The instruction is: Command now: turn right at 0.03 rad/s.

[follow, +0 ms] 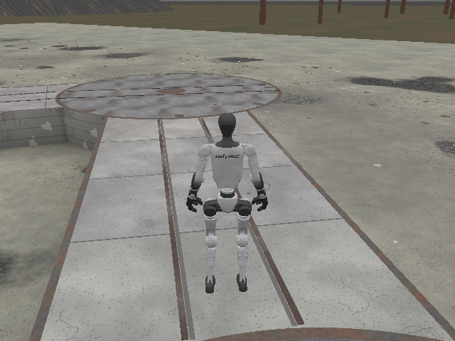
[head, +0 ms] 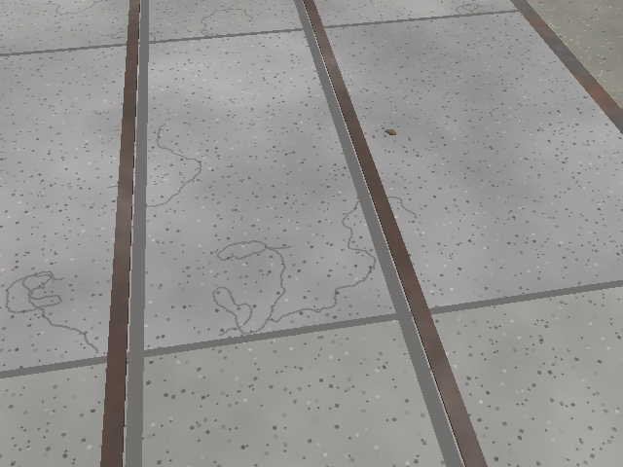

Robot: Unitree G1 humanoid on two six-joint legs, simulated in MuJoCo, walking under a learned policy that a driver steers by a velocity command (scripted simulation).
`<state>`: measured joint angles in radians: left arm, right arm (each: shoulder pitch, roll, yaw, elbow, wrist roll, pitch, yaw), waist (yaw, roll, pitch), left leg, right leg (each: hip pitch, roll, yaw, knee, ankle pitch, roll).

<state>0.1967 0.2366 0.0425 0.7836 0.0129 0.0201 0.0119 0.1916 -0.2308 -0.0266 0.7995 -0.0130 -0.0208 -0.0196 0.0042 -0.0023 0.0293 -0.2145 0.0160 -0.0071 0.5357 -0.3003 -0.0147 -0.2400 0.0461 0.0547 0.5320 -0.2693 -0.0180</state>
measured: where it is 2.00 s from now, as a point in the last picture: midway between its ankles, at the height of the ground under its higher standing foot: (309, 347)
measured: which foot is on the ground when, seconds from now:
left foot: down 0.00-0.68, up 0.70-1.00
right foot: down 0.00-1.00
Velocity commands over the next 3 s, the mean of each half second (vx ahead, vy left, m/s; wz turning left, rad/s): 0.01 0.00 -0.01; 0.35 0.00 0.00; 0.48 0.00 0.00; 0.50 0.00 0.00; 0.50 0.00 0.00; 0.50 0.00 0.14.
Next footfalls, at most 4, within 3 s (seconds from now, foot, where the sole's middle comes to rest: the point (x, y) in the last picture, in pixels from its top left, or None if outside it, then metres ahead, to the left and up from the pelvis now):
1.12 left None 0.43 0.13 -0.77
1.68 right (367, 368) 0.75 -0.10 -0.77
2.22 left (269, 268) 1.05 0.15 -0.77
2.76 right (352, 189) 1.36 -0.09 -0.77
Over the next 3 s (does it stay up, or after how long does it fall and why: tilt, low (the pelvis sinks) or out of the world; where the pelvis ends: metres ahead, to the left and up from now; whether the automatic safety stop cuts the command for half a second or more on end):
stays up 1.31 0.00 0.01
